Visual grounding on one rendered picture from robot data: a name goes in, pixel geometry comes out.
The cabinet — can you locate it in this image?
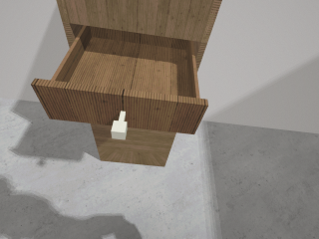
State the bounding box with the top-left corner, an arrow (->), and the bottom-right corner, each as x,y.
56,0 -> 222,167

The handle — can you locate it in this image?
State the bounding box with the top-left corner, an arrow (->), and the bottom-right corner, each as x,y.
111,111 -> 128,140

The drawer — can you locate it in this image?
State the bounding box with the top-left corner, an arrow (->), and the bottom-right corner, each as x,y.
31,25 -> 208,134

